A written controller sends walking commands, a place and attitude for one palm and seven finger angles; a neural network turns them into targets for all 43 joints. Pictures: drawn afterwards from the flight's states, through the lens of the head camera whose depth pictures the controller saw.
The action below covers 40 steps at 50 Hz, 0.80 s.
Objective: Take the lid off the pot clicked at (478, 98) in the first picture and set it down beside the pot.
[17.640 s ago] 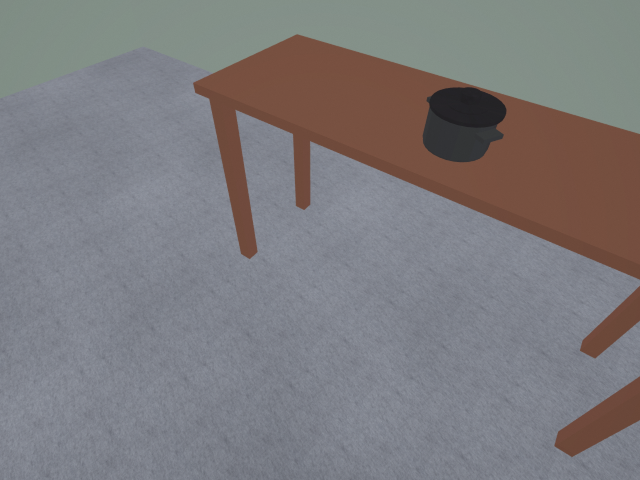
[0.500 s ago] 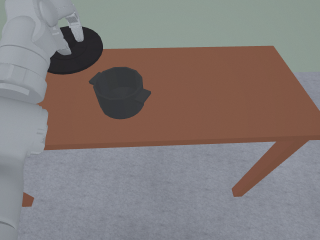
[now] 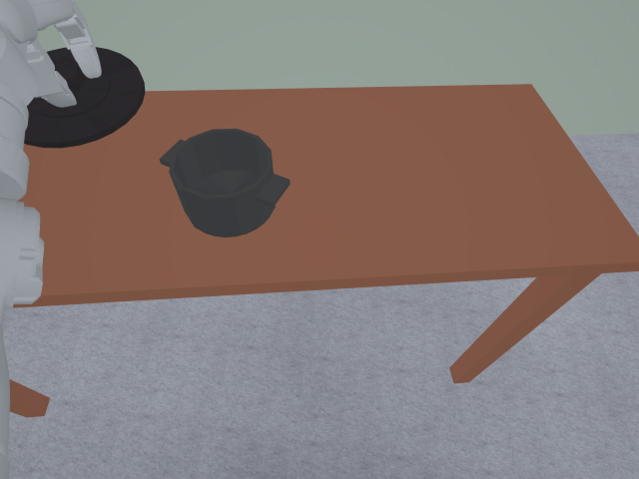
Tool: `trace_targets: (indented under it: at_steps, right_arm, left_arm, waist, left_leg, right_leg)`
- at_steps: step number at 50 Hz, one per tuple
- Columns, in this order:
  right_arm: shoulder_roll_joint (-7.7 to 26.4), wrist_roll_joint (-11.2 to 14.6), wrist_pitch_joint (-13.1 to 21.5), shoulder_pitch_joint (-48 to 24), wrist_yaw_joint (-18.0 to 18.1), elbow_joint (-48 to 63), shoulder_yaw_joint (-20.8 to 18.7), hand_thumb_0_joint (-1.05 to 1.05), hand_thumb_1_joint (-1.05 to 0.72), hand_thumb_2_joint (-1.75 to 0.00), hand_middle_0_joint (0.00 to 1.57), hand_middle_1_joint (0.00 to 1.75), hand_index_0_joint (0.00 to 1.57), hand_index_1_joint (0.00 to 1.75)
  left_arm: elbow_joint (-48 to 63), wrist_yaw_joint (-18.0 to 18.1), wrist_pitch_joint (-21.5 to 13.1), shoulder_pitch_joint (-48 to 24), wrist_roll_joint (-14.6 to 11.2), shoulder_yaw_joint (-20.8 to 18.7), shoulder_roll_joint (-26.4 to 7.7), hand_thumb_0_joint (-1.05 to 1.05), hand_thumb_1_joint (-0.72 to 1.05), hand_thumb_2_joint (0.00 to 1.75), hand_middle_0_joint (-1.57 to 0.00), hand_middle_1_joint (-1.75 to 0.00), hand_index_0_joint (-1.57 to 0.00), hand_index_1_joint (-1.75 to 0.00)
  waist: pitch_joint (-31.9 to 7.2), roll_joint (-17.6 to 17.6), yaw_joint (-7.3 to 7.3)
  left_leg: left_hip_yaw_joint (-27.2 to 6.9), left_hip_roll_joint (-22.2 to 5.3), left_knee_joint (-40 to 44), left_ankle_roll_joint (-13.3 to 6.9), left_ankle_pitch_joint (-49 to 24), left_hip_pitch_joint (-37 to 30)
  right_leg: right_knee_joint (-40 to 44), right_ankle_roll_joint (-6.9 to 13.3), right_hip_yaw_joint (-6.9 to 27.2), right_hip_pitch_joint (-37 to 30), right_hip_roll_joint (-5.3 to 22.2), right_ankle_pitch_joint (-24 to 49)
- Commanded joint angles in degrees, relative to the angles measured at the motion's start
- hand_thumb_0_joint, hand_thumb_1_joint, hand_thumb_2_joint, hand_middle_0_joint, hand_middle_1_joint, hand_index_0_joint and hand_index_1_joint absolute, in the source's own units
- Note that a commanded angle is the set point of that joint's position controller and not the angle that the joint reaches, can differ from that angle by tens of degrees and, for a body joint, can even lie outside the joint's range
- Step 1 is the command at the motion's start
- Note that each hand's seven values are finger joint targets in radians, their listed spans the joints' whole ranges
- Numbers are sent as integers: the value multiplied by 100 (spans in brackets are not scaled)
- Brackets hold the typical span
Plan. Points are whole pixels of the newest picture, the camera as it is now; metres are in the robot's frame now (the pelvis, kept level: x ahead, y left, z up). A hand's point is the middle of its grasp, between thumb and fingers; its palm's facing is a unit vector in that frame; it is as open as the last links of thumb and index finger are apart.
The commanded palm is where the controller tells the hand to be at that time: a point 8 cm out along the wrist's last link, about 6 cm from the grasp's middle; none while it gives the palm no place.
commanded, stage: move the lid sideways beside the pot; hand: left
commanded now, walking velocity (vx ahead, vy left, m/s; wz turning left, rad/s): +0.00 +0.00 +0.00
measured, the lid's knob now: (60, 75) +0.52 +0.26 +0.22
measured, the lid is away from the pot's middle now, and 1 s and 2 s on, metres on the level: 0.15 0.22 0.21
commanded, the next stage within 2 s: lower the lid onto the table in 1.50 s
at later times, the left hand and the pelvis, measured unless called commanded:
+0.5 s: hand out of the picture +0.48 +0.31 +0.23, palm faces -0.32 -0.14 -0.94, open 7.0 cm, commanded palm +0.52 +0.33 +0.32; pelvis +0.00 +0.00 +0.00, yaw +0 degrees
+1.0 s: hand out of the picture +0.47 +0.31 +0.23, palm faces -0.33 -0.12 -0.94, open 7.0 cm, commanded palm +0.53 +0.33 +0.32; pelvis -0.01 +0.01 +0.00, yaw +0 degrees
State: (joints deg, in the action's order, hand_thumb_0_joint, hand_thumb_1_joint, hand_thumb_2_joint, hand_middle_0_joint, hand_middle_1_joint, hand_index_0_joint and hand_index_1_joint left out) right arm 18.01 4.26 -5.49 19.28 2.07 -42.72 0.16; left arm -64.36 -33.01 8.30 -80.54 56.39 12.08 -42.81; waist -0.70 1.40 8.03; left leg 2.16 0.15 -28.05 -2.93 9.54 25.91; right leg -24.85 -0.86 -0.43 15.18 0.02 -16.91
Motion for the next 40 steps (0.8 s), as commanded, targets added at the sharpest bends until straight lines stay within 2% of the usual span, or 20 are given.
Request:
trace_targets:
  at_steps: [1, 3, 4, 6, 8, 9, 12, 13, 16, 18, 23, 24, 27, 28, 29, 30, 33, 35, 38, 40]
  right_arm:
    - [1054, 32, 79, 215, 61, 458, -300, 0, -90, -90, 20, 30, 20, 30]
    - [1047, 35, 100, 227, 84, 504, -306, 0, -90, -90, 20, 30, 20, 30]
    - [1071, 20, 66, 214, 80, 492, -307, 0, -90, -90, 20, 30, 20, 30]
    - [1059, 16, 57, 229, 102, 544, -304, 0, -90, -90, 20, 30, 20, 30]
    - [1021, 43, 62, 250, 129, 580, -315, 0, -90, -90, 20, 30, 20, 30]
    - [1053, 32, 29, 224, 107, 553, -316, 0, -90, -90, 20, 30, 20, 30]
    - [1048, 76, -21, 199, 104, 528, -274, 0, -90, -90, 20, 30, 20, 30]
    - [1046, 84, -34, 190, 109, 561, -271, 0, -90, -90, 20, 30, 20, 30]
    - [1062, 109, -112, 118, 96, 555, -231, 0, -90, -90, 20, 30, 20, 30]
    - [1042, 131, -117, 110, 114, 576, -234, 0, -90, -90, 20, 30, 20, 30]
    - [1056, 113, -116, 136, 185, 624, -227, 0, -90, -90, 20, 30, 20, 30]
    - [1063, 120, -139, 159, 186, 575, -221, 0, -90, -90, 20, 30, 20, 30]
    - [1062, 176, -166, 138, 189, 512, -193, 0, -90, -90, 20, 30, 20, 30]
    - [1079, 181, -155, 141, 196, 522, -184, 0, -90, -90, 20, 30, 20, 30]
    - [1104, 182, -197, 116, 184, 507, -171, 0, -90, -90, 20, 30, 20, 30]
    - [1078, 193, -196, 114, 189, 530, -163, 0, -90, -90, 20, 30, 20, 30]
    - [1090, 174, -157, 117, 209, 541, -199, 0, -90, -90, 20, 30, 20, 30]
    - [1101, 130, -146, 179, 206, 506, -231, 0, -90, -90, 20, 30, 20, 30]
    - [1086, 158, -109, 224, 233, 535, -216, 0, -90, -90, 20, 30, 20, 30]
    - [1107, 170, -154, 217, 206, 470, -198, 0, -90, -90, 20, 30, 20, 30]
  left_arm:
    - [1191, 324, -54, -3454, 140, -410, -1551, 0, 81, 75, -85, -109, -86, -109]
    - [1355, 303, -108, -3399, 88, -341, -1483, 0, 81, 75, -85, -109, -86, -109]
    - [1559, 332, -131, -3549, 149, -611, -1871, 0, 81, 75, -85, -109, -86, -109]
    - [1816, 342, -202, -3732, 189, -722, -2111, 0, 81, 75, -85, -109, -86, -109]
    - [1759, 286, -251, -3493, 98, -575, -1897, 0, 81, 75, -85, -109, -86, -109]
    - [1785, 292, -245, -3509, 112, -735, -2114, 0, 81, 75, -85, -109, -86, -109]
    - [1280, 228, -236, -3155, 77, -694, -2140, 0, 81, 75, -85, -109, -86, -109]
    - [1358, 187, -279, -3043, 32, -645, -2079, 0, 81, 75, -85, -109, -86, -109]
    - [1334, 200, -277, -3137, 106, -678, -2318, 0, 81, 75, -85, -109, -86, -109]
    - [1450, 162, -318, -3120, 26, -432, -1981, 0, 81, 75, -85, -109, -86, -109]
    - [1859, 165, -442, -3225, 20, -846, -2566, 0, 81, 75, -85, -109, -86, -109]
    - [1695, 185, -436, -3146, 33, -960, -2730, 0, 81, 75, -85, -109, -86, -109]
    - [1215, 126, -418, -2902, -28, -674, -2424, 0, 81, 75, -85, -109, -86, -109]
    - [1315, 90, -475, -2830, -63, -645, -2428, 0, 81, 75, -85, -109, -86, -109]
    - [1322, 124, -464, -2875, -16, -830, -2687, 0, 81, 75, -85, -109, -86, -109]
    - [1284, 118, -446, -2903, -9, -616, -2456, 0, 81, 75, -85, -109, -86, -109]
    - [1822, 110, -515, -3190, -64, -567, -2323, 0, 81, 75, -85, -109, -86, -109]
    - [2054, 151, -495, -3391, -15, -733, -2494, 0, 81, 75, -85, -109, -86, -109]
    - [1733, 97, -556, -2982, -97, -732, -2406, 0, 81, 75, -85, -109, -86, -109]
    - [1238, 100, -517, -2833, -88, -740, -2457, 0, 81, 75, -85, -109, -86, -109]
  waist:
    - [-2331, 480, -2]
    - [-2462, 547, -12]
    - [-2635, 550, -34]
    - [-2966, 699, -42]
    - [-2959, 697, -20]
    - [-2937, 752, -46]
    - [-2489, 521, -15]
    - [-2581, 545, -45]
    - [-2446, 623, -18]
    - [-2474, 827, -6]
    - [-2989, 829, -49]
    - [-2928, 792, -22]
    - [-2331, 676, 31]
    - [-2401, 728, -5]
    - [-2375, 716, -12]
    - [-2386, 719, 23]
    - [-2682, 1114, -20]
    - [-2905, 1294, -19]
    - [-2746, 938, -27]
    - [-2346, 647, 10]
  left_leg:
    - [-273, 165, -18, -202, -1235, -2612]
    - [-213, 153, -44, -233, -1372, -2718]
    - [-238, 154, -73, -232, -1466, -2789]
    - [-254, 177, -117, -255, -1717, -2924]
    - [-217, 132, -171, -268, -2115, -3049]
    - [-240, 136, -204, -266, -2115, -3054]
    - [-164, 145, -184, -273, -1641, -2622]
    - [-110, 118, -212, -276, -1938, -2687]
    - [-99, 129, -210, -255, -1597, -2472]
    - [-116, 75, -197, -261, -1873, -2724]
    - [-115, 92, -291, -323, -2119, -2948]
    - [-126, 102, -318, -330, -2015, -2896]
    - [-95, 88, -245, -299, -1483, -2547]
    - [-59, 62, -225, -306, -1604, -2618]
    - [-90, 79, -266, -293, -1554, -2552]
    - [-89, 90, -251, -294, -1478, -2510]
    - [-179, 33, -253, -292, -1953, -3057]
    - [-274, 46, -287, -294, -2072, -3345]
    - [-225, 56, -257, -305, -1927, -3093]
    - [-186, 88, -244, -294, -1278, -2603]
  right_leg:
    - [293, 304, -291, 642, -477, 1787]
    - [292, 315, -284, 578, -453, 1928]
    - [233, 296, -261, 467, -481, 2043]
    - [171, 296, -233, 344, -484, 2223]
    - [173, 285, -242, 399, -466, 2403]
    - [164, 254, -226, 435, -484, 2373]
    - [235, 230, -246, 477, -466, 2174]
    - [199, 241, -247, 398, -430, 2401]
    - [207, 216, -232, 423, -443, 2211]
    - [181, 251, -280, 571, -438, 2224]
    - [89, 224, -250, 368, -447, 2440]
    - [86, 193, -228, 406, -465, 2348]
    - [183, 185, -294, 623, -467, 1961]
    - [158, 202, -297, 555, -432, 2102]
    - [114, 197, -293, 566, -465, 2057]
    - [137, 197, -299, 603, -463, 1968]
    - [49, 257, -350, 736, -480, 2063]
    - [27, 253, -362, 836, -535, 1962]
    - [76, 249, -360, 785, -502, 1951]
    - [153, 215, -354, 802, -494, 1656]
